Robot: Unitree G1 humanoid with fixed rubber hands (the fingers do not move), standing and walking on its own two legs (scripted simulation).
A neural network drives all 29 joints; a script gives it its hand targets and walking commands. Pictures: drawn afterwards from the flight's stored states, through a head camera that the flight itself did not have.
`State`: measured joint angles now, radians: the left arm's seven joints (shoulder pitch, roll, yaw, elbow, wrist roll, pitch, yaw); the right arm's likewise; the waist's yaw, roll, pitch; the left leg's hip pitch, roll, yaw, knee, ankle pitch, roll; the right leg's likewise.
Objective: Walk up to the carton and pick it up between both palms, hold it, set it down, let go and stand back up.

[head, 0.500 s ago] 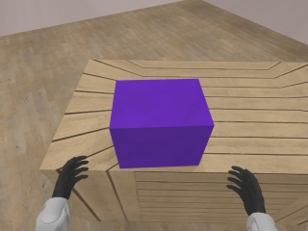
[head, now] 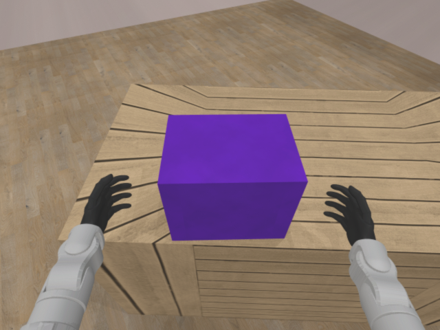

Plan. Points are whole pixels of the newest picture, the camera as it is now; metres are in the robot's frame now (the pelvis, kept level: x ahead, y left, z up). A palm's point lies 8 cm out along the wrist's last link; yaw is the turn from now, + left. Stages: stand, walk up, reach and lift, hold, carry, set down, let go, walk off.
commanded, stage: reach and lift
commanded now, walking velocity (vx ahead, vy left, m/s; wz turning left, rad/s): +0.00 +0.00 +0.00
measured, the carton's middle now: (228, 178) +0.43 +0.01 +0.00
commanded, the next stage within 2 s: none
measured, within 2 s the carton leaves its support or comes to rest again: neither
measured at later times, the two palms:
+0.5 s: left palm (109, 164) +0.38 +0.24 +0.10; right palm (358, 182) +0.37 -0.24 +0.08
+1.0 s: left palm (117, 132) +0.43 +0.23 +0.13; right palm (355, 142) +0.44 -0.23 +0.13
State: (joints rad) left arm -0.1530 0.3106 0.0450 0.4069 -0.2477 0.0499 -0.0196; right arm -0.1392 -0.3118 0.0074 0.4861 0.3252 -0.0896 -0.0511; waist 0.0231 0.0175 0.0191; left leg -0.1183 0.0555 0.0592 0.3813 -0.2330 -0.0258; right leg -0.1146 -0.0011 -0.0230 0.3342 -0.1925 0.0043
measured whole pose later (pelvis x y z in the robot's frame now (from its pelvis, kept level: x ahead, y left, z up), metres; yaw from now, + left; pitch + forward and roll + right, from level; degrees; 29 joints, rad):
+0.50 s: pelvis +0.00 +0.00 +0.00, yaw +0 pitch +4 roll -1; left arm -0.54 0.33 0.10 0.59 -0.23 0.22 -0.03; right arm -0.50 -0.37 0.01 0.66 0.38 0.05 -0.07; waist 0.02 0.02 -0.02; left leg -0.22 0.06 0.06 0.37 -0.21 -0.03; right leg -0.21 0.01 -0.02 0.31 -0.16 0.00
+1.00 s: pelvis +0.00 -0.01 +0.00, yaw +0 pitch +11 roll -1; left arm -0.90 0.40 0.00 0.94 -0.30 0.18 -0.02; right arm -0.87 -0.42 0.08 0.98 0.46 0.07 -0.06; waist 0.00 0.01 -0.11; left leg -0.40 0.07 0.03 0.43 -0.22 -0.03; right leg -0.38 0.01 -0.04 0.35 -0.16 0.00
